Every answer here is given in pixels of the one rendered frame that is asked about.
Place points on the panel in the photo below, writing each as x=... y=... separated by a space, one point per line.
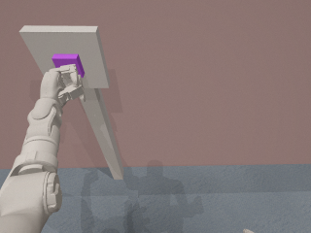
x=43 y=41

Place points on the left robot hand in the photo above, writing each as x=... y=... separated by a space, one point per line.
x=53 y=86

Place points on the left robot upper arm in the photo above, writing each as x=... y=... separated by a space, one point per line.
x=27 y=201

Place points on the button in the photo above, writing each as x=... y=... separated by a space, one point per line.
x=62 y=59

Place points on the robot left forearm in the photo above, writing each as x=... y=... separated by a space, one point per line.
x=41 y=143

